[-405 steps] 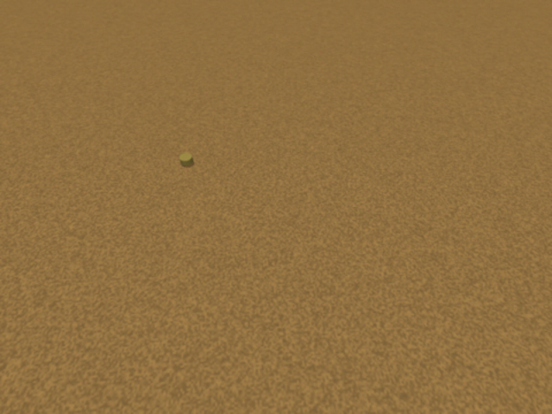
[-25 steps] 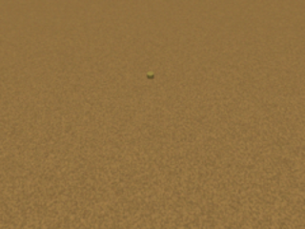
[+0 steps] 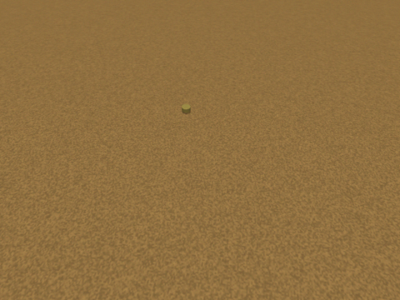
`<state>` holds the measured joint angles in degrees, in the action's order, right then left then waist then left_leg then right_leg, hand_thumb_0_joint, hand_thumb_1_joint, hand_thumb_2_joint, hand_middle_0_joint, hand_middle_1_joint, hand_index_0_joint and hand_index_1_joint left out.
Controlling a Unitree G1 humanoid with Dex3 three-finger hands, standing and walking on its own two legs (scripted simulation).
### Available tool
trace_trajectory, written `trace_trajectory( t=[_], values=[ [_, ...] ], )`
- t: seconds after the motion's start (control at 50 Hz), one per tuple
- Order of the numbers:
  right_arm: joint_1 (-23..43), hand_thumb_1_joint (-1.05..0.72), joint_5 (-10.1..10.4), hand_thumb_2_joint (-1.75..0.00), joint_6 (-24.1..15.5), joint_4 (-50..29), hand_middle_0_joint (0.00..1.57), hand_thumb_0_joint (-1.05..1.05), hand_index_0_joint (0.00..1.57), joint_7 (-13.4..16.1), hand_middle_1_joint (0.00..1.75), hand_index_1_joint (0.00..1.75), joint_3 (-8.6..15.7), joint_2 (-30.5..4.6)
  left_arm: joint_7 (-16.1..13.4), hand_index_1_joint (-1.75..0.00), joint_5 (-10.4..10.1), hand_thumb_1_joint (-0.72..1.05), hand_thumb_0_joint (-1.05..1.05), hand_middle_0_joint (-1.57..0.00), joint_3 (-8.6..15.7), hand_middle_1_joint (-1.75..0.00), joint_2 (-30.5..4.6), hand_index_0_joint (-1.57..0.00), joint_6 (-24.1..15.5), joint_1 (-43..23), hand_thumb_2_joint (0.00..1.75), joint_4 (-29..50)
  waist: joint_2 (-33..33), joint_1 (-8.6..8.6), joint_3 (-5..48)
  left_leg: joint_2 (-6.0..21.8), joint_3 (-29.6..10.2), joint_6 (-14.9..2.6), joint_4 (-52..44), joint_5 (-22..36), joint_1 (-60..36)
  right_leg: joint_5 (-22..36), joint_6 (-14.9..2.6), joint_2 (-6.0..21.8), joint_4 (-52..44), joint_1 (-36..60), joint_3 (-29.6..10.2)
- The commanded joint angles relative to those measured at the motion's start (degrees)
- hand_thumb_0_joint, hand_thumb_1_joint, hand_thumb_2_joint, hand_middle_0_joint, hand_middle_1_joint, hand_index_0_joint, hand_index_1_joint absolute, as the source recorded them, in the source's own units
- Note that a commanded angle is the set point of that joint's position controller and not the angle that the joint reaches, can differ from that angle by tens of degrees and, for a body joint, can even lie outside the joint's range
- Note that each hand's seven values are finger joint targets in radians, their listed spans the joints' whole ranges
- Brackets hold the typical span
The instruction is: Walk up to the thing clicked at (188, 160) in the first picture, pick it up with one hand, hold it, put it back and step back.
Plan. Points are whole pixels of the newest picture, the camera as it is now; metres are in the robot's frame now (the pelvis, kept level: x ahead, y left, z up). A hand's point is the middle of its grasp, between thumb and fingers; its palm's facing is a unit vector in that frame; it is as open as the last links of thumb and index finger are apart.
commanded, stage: stand
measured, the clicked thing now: (186, 108) +1.64 +0.08 -0.76
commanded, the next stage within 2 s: none
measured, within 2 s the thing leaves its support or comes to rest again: neither
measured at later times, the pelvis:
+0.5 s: pelvis +0.00 +0.00 +0.00, yaw +1 degrees
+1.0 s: pelvis +0.00 +0.00 +0.00, yaw +1 degrees
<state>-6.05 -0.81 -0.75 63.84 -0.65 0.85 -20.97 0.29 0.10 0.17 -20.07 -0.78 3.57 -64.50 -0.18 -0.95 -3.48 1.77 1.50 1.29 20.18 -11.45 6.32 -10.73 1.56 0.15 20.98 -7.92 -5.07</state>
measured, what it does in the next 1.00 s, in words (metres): stands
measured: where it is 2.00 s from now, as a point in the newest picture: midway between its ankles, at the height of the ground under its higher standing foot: outside the picture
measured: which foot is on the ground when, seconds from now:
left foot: down 0.00-1.00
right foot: down 0.00-1.00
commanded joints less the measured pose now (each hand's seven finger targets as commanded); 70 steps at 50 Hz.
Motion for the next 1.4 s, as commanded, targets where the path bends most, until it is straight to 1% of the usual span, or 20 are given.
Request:
trace_trajectory(
  t=[0.0,0.06,0.1,0.2,0.28,0.3,0.32,0.48,0.54,0.6,0.66,0.7,0.76,0.88,1.02,1.06,1.1,1.22,1.3,1.38],
  values=[
    [3.69,-0.9,0.24,-0.9,-1.39,-2.98,0.2,0.0,0.2,0.69,0.3,0.3,2.48,-11.8,-0.61,-0.3,0.31,0.9,0.0,-0.2,2.22,-0.3,-12.47,-0.2,-1.17,-1.85,0.9,2.77,0.17,0.65,5.4,6.23,-5.39,-2.26,-4.59,5.63,-1.96,8.44,-2.22,5.69,-3.06,0.1,-2.75],
    [2.83,-0.9,0.3,-0.9,-1.34,-2.52,0.2,0.0,0.2,0.66,0.3,0.3,2.4,-11.61,-0.65,-0.3,0.2,0.9,0.0,-0.2,2.15,-0.3,-12.79,-0.2,-1.42,-1.96,0.9,2.68,0.8,0.07,5.86,5.93,-5.01,-2.08,-4.26,6.61,-2.79,9.57,-2.22,6.02,-3.91,-0.18,-3.12],
    [3.32,-0.9,0.25,-0.9,-1.16,-2.21,0.2,0.0,0.2,0.63,0.3,0.3,2.43,-11.72,-0.69,-0.3,0.31,0.9,0.0,-0.2,1.99,-0.3,-12.56,-0.2,-1.33,-1.47,0.9,2.53,0.22,0.25,4.95,5.81,-5.08,-2.0,-4.46,3.75,-2.89,6.46,-2.18,5.87,-4.79,-1.78,-3.13],
    [3.15,-0.9,0.22,-0.9,-1.02,-1.79,0.2,0.0,0.2,0.62,0.3,0.3,2.45,-12.08,-0.75,-0.3,0.36,0.9,0.0,-0.2,1.86,-0.3,-12.45,-0.2,-1.41,-0.5,0.9,2.49,-0.47,0.37,6.08,6.0,-4.97,-2.31,-4.2,5.0,-2.58,8.84,-2.22,6.28,-4.78,-0.18,-3.02],
    [3.18,-0.9,0.3,-0.9,-0.92,-1.82,0.2,0.0,0.2,0.61,0.3,0.3,2.28,-11.37,-0.93,-0.3,0.35,0.9,0.0,-0.2,1.86,-0.3,-12.82,-0.2,-1.38,-0.5,0.9,2.34,1.25,0.15,5.89,6.03,-5.12,-2.27,-4.2,5.82,-2.72,8.68,-2.26,6.1,-4.48,-0.51,-2.43],
    [3.04,-0.9,0.33,-0.9,-0.83,-1.57,0.2,0.0,0.2,0.57,0.3,0.3,2.3,-11.56,-0.94,-0.3,0.26,0.9,0.0,-0.2,1.74,-0.3,-12.53,-0.2,-1.42,-0.15,0.9,2.25,1.53,0.36,5.28,5.74,-5.24,-2.22,-4.62,4.16,-2.04,6.69,-2.14,5.98,-5.02,-0.87,-2.52],
    [2.99,-0.9,0.28,-0.9,-0.8,-1.6,0.2,0.0,0.2,0.58,0.3,0.3,2.26,-11.47,-0.91,-0.3,0.33,0.9,0.0,-0.2,1.79,-0.3,-12.65,-0.2,-1.35,-0.18,0.9,2.24,1.54,0.32,4.77,5.74,-5.07,-2.41,-4.58,3.13,-1.59,6.53,-2.27,6.17,-5.29,-0.78,-2.77],
    [2.67,-0.9,0.4,-0.9,-0.88,-1.68,0.2,0.0,0.2,0.52,0.3,0.3,2.11,-11.31,-0.99,-0.3,0.18,0.9,0.0,-0.2,1.87,-0.3,-12.93,-0.2,-1.5,0.34,0.9,2.57,0.5,0.34,5.34,5.84,-5.2,-2.18,-4.09,7.55,-2.22,9.94,-2.46,6.5,-4.7,-0.08,-2.52],
    [2.93,-0.9,0.33,-0.9,-0.84,-1.66,0.2,0.0,0.2,0.54,0.3,0.3,2.1,-11.56,-0.95,-0.3,0.24,0.9,0.0,-0.2,1.78,-0.3,-12.48,-0.2,-1.41,1.03,0.9,2.6,0.04,0.76,4.55,5.78,-5.3,-2.23,-4.29,5.94,-1.3,7.94,-2.23,6.32,-5.04,-0.14,-2.19],
    [2.48,-0.9,0.25,-0.9,-0.89,-1.81,0.2,0.0,0.2,0.65,0.3,0.3,2.0,-11.35,-0.9,-0.3,0.32,0.9,0.0,-0.2,2.09,-0.3,-12.87,-0.2,-1.19,0.61,0.9,2.64,-0.16,0.59,4.94,5.69,-5.14,-2.19,-4.65,5.24,-0.61,8.05,-2.5,6.38,-4.65,0.65,-2.19],
    [2.78,-0.9,0.38,-0.9,-0.95,-1.79,0.2,0.0,0.2,0.64,0.3,0.3,2.02,-11.76,-0.84,-0.3,0.22,0.9,0.0,-0.2,1.96,-0.3,-12.39,-0.2,-1.13,0.97,0.9,2.59,-0.71,1.0,4.82,5.76,-5.39,-2.31,-4.74,6.47,-0.37,8.78,-2.42,6.36,-4.57,1.24,-2.15],
    [2.45,-0.9,0.35,-0.9,-1.02,-1.89,0.2,0.0,0.2,0.64,0.3,0.3,1.99,-11.36,-0.81,-0.3,0.24,0.9,0.0,-0.2,2.03,-0.3,-12.72,-0.2,-1.18,0.76,0.9,2.65,0.85,0.7,4.77,5.65,-5.39,-2.14,-4.6,6.55,-0.79,7.93,-2.46,6.32,-4.52,0.76,-2.04],
    [2.79,-0.9,0.41,-0.9,-0.93,-1.92,0.2,0.0,0.2,0.68,0.3,0.3,2.03,-11.8,-0.75,-0.3,0.26,0.9,0.0,-0.2,2.07,-0.3,-12.33,-0.2,-1.05,1.1,0.9,2.7,-0.02,0.97,4.63,5.57,-5.45,-2.31,-4.65,4.85,-0.71,7.54,-2.42,6.25,-4.75,0.58,-1.97],
    [2.27,-0.9,0.4,-0.9,-1.04,-2.16,0.2,0.0,0.2,0.79,0.3,0.3,2.04,-11.67,-0.8,-0.3,0.39,0.9,0.0,-0.2,2.12,-0.3,-12.64,-0.2,-1.12,1.08,0.9,3.0,0.43,0.73,5.98,5.87,-5.27,-2.29,-3.65,8.83,-2.5,10.62,-2.46,6.65,-4.31,0.91,-1.91],
    [1.96,-0.9,0.38,-0.9,-0.84,-2.21,0.2,0.0,0.2,0.85,0.3,0.3,2.04,-11.75,-0.95,-0.3,0.39,0.9,0.0,-0.2,2.14,-0.3,-12.6,-0.2,-0.99,0.9,0.9,3.0,0.48,0.68,5.55,5.77,-5.31,-2.39,-3.76,8.6,-1.71,10.2,-2.41,6.55,-4.37,1.45,-1.54],
    [2.27,-0.9,0.42,-0.9,-0.79,-2.23,0.2,0.0,0.2,0.78,0.3,0.3,2.01,-11.67,-0.91,-0.3,0.33,0.9,0.0,-0.2,1.96,-0.3,-12.36,-0.2,-0.98,1.04,0.9,3.0,0.4,0.66,4.82,5.69,-5.61,-2.21,-4.12,7.16,-1.61,7.87,-2.33,6.31,-4.69,0.38,-1.45],
    [2.01,-0.9,0.45,-0.9,-0.71,-2.13,0.2,0.0,0.2,0.75,0.3,0.3,2.0,-11.57,-0.9,-0.3,0.26,0.9,0.0,-0.2,1.93,-0.3,-12.51,-0.2,-1.05,0.99,0.9,3.03,0.8,0.58,4.45,5.61,-5.67,-2.16,-4.1,6.92,-1.3,7.83,-2.32,6.35,-4.8,0.45,-1.55],
    [2.32,-0.9,0.41,-0.9,-0.76,-2.47,0.2,0.0,0.2,0.76,0.3,0.3,1.96,-11.47,-0.97,-0.3,0.36,0.9,0.0,-0.2,2.07,-0.3,-12.87,-0.2,-1.23,1.13,0.9,3.27,0.4,0.6,5.67,5.69,-5.35,-2.34,-3.1,9.57,-2.09,11.65,-2.39,6.87,-4.48,1.52,-1.66],
    [2.01,-0.9,0.42,-0.9,-0.81,-2.44,0.2,0.0,0.2,0.8,0.3,0.3,1.91,-11.54,-0.97,-0.3,0.3,0.9,0.0,-0.2,2.11,-0.3,-12.69,-0.2,-1.11,1.03,0.9,3.25,-0.16,0.64,6.19,5.76,-5.47,-2.37,-3.34,10.81,-1.91,12.49,-2.4,6.85,-4.06,2.64,-1.44],
    [1.82,-0.9,0.46,-0.9,-0.79,-2.36,0.2,0.0,0.2,0.78,0.3,0.3,1.88,-11.44,-0.95,-0.3,0.17,0.9,0.0,-0.2,2.07,-0.3,-12.61,-0.2,-1.0,1.34,0.9,3.08,0.3,0.82,4.64,5.57,-5.63,-2.33,-4.08,8.83,-1.04,9.43,-2.36,6.61,-4.59,1.67,-1.29]
  ],
)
